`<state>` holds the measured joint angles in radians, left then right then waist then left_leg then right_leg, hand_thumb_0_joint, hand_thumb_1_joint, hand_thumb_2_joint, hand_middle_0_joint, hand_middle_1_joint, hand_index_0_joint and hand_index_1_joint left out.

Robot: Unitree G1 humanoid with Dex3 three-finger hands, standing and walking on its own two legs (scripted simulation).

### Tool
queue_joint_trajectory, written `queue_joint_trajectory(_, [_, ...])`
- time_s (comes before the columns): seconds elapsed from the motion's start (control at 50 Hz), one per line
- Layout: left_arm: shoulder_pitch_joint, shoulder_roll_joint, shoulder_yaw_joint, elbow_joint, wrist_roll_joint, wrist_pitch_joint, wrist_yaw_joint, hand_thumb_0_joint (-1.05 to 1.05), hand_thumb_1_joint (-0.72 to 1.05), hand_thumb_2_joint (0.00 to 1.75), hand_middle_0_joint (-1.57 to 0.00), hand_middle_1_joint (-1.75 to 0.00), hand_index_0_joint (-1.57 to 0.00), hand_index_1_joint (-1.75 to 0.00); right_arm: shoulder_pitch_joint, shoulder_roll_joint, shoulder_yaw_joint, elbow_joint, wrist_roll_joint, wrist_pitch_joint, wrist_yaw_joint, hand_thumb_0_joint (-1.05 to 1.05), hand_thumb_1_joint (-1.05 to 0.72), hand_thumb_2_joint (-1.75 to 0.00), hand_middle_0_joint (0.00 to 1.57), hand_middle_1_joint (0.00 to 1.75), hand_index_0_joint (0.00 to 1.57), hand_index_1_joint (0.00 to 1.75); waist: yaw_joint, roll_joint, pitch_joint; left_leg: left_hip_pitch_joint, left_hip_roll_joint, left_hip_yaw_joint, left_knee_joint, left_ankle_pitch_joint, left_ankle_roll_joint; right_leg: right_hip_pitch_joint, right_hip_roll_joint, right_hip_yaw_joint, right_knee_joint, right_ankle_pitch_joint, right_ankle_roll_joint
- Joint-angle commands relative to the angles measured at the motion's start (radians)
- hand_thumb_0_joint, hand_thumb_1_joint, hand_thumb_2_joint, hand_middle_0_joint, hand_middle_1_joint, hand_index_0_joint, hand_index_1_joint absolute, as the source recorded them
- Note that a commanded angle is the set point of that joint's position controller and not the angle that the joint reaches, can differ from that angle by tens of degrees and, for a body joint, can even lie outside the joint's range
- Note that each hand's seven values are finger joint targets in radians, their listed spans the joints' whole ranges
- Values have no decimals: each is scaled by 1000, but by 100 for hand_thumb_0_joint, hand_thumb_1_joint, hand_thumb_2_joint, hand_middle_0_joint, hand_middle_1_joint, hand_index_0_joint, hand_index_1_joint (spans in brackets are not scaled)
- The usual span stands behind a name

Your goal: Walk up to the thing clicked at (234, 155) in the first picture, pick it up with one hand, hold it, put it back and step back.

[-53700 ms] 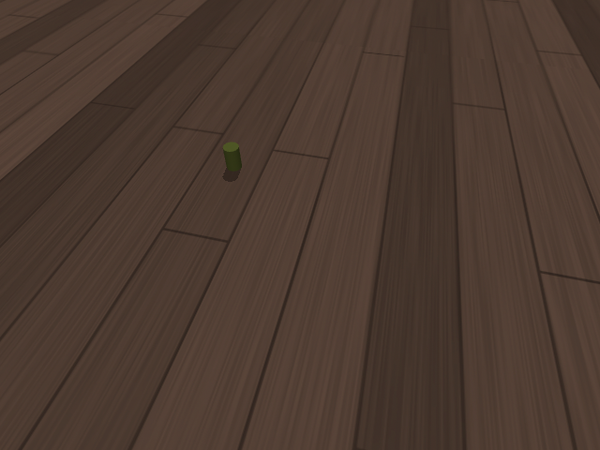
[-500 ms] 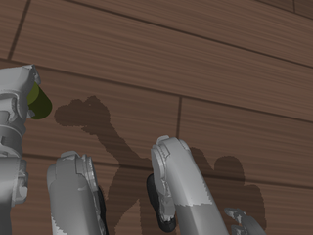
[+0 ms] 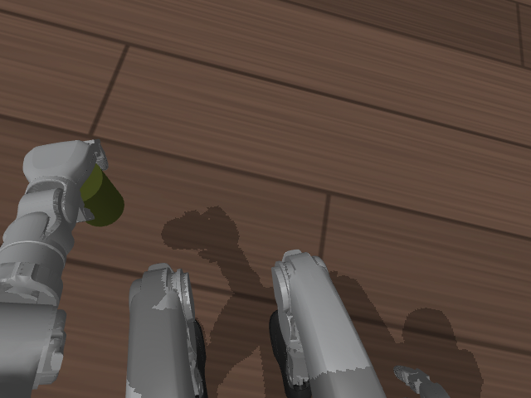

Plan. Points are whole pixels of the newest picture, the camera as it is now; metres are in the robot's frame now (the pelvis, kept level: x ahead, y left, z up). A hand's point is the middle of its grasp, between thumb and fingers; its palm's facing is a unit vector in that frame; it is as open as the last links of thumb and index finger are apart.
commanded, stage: lift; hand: left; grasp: from above
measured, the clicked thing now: (90, 194) +0.46 +0.26 -0.17
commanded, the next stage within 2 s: hold in 1.22 s
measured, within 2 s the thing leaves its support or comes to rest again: neither
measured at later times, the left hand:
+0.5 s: hand out of the picture +0.37 +0.27 +0.08, palm faces -0.44 -0.12 -0.89, open 10.4 cm
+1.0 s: hand out of the picture +0.37 +0.25 +0.19, palm faces -0.44 -0.12 -0.89, open 10.3 cm
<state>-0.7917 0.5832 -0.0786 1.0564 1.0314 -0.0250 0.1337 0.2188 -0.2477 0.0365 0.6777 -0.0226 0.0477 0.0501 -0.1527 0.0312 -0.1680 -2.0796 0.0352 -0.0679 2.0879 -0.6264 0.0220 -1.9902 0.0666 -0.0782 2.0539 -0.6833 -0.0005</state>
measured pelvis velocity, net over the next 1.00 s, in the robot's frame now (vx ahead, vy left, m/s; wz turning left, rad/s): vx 0.06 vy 0.00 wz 0.08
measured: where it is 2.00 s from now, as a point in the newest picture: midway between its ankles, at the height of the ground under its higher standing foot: (244, 378)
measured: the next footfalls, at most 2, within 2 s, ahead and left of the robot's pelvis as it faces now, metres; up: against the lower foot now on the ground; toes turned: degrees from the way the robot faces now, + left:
none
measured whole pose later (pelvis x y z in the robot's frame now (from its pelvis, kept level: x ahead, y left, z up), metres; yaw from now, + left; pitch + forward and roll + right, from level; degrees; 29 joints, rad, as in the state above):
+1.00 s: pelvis +0.06 +0.00 +0.28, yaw +5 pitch +15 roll -1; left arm -0.37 0.39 -0.18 0.88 0.99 0.03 0.20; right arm 0.27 -0.24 -0.03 0.74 0.04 0.01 -0.05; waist -0.08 0.03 -0.10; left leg -0.84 0.02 0.00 1.00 -0.41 0.01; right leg -0.79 0.04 0.01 0.98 -0.44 0.00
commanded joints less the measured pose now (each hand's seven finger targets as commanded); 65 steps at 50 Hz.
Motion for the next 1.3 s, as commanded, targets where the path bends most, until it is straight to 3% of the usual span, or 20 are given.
queue_joint_trajectory(0.0, [-337, 249, 56, -245, -13, 4, 42, 0, 53, 112, -88, -102, -89, -101, 156, -210, -85, -44, 11, -14, -30, 0, -91, -90, 20, 30, 20, 30, 14, 191, -662, 625, -17, 4, -321, 98, 8, 359, 15, -12, -329, 160, -45])
queue_joint_trajectory(0.1, [-259, 219, 48, -336, -25, 31, 35, 0, 56, 114, -92, -101, -92, -101, 133, -200, -96, -56, 24, -9, -45, 0, -91, -90, 20, 30, 20, 30, 40, 210, -718, 782, -14, -4, -421, 158, 5, 463, 13, -7, -405, 207, -42])
queue_joint_trajectory(0.22, [-153, 174, 34, -405, -48, 60, 21, 0, 55, 114, -94, -97, -93, -98, 99, -176, -102, -64, 41, -5, -64, 0, -91, -91, 20, 30, 20, 30, 35, 178, -622, 889, -15, -1, -569, 136, 4, 597, 11, 9, -557, 193, -36])
queue_joint_trajectory(0.26, [-104, 125, 6, -411, -50, 64, 16, 0, 56, 111, -94, -95, -93, -96, 79, -170, -105, -61, 46, -8, -71, 0, -91, -91, 20, 30, 20, 30, 35, 179, -604, 947, -15, -9, -628, 126, 0, 632, 11, 11, -598, 189, -36])
queue_joint_trajectory(0.34, [-59, 146, 18, -463, -47, 69, 30, 0, 54, 108, -94, -90, -93, -92, 54, -160, -100, -58, 56, -13, -89, 0, -91, -91, 20, 30, 20, 30, 45, 159, -538, 1035, -18, -8, -735, 105, -6, 734, 11, 24, -698, 175, -36])
queue_joint_trajectory(0.42, [-30, 111, 2, -402, -47, 65, 45, 0, 52, 109, -95, -89, -93, -92, 48, -141, -93, -37, 60, -25, -105, 0, -92, -91, 20, 30, 20, 30, 25, 116, -417, 1079, -25, 15, -822, 102, -5, 828, 9, 47, -820, 166, -33])
queue_joint_trajectory(0.44, [-24, 124, 13, -416, -50, 59, 48, 0, 51, 108, -93, -90, -92, -92, 52, -141, -94, -35, 63, -31, -108, 0, -91, -91, 20, 30, 20, 30, 33, 107, -422, 1096, -27, 17, -840, 113, -4, 866, 8, 54, -848, 170, -31])
queue_joint_trajectory(0.54, [30, 61, -26, -344, -50, 45, 50, 0, 50, 106, -93, -88, -91, -90, 47, -136, -95, -33, 67, -53, -118, 0, -92, -91, 20, 30, 20, 30, 39, 98, -342, 1187, -28, 18, -957, 114, -8, 954, 4, 67, -960, 171, -32])
queue_joint_trajectory(0.56, [48, 71, -18, -334, -43, 42, 52, 0, 49, 105, -92, -88, -90, -90, 49, -138, -96, -33, 67, -58, -119, 0, -92, -91, 20, 30, 20, 30, 44, 95, -333, 1202, -29, 20, -976, 121, -9, 977, 3, 70, -979, 174, -33])
queue_joint_trajectory(0.62, [45, 34, -36, -339, -46, 35, 59, 0, 51, 101, -92, -87, -91, -89, 51, -136, -98, -39, 68, -66, -119, 0, -91, -91, 20, 30, 20, 30, 49, 97, -319, 1279, -29, 19, -1043, 144, -13, 1031, 1, 70, -1031, 205, -35])
queue_joint_trajectory(0.68, [44, 36, -36, -348, -43, 29, 67, 0, 49, 101, -91, -87, -90, -89, 57, -139, -101, -36, 67, -72, -120, 0, -91, -91, 20, 30, 20, 30, 52, 87, -304, 1341, -27, 17, -1101, 164, -14, 1087, 1, 68, -1077, 230, -33])
queue_joint_trajectory(0.92, [87, 50, -4, -367, -29, 52, 113, 0, 52, 104, -94, -86, -92, -88, 98, -146, -115, -17, 60, -71, -113, 0, -90, -90, 20, 30, 20, 30, 80, 54, -303, 1544, -34, 46, -1230, 428, -13, 1331, -11, 86, -1229, 471, -23])
queue_joint_trajectory(0.96, [111, 17, -27, -343, -32, 58, 105, 0, 53, 103, -95, -86, -93, -88, 97, -142, -116, -16, 60, -69, -109, 0, -90, -90, 20, 30, 20, 30, 73, 39, -284, 1570, -36, 52, -1240, 468, -7, 1348, -13, 89, -1255, 510, -18])
queue_joint_trajectory(1.04, [106, 12, -23, -387, -50, 65, 95, 0, 50, 103, -92, -85, -90, -88, 103, -146, -124, -20, 61, -70, -106, 0, -90, -90, 20, 30, 20, 30, 83, 48, -309, 1651, -38, 56, -1283, 542, -9, 1432, -16, 90, -1304, 572, -13])
queue_joint_trajectory(1.06, [139, 9, -25, -360, -45, 70, 94, 0, 53, 104, -94, -88, -92, -89, 102, -144, -123, -12, 60, -68, -105, 0, -90, -90, 20, 30, 20, 30, 90, 33, -286, 1640, -41, 57, -1286, 550, -4, 1438, -16, 97, -1320, 591, -9])
queue_joint_trajectory(1.14, [148, -10, -41, -345, -57, 68, 76, 0, 52, 105, -96, -82, -93, -86, 98, -148, -128, -24, 64, -65, -103, 0, -90, -90, 20, 30, 20, 30, 70, -3, -235, 1664, -42, 69, -1327, 550, -1, 1477, -19, 97, -1367, 602, -4])
queue_joint_trajectory(1.2, [144, 8, -35, -370, -43, 56, 68, 0, 53, 106, -95, -86, -93, -89, 91, -148, -130, -27, 65, -61, -101, 0, -90, -90, 20, 30, 20, 30, 90, 9, -235, 1684, -47, 74, -1350, 562, 1, 1508, -22, 104, -1395, 617, -1])
queue_joint_trajectory(1.28, [145, 8, -32, -401, -37, 52, 69, 0, 56, 106, -99, -84, -96, -87, 74, -151, -132, -36, 68, -57, -100, 0, -90, -90, 20, 30, 20, 30, 91, 15, -230, 1717, -51, 78, -1382, 571, -2, 1552, -23, 108, -1421, 630, -2])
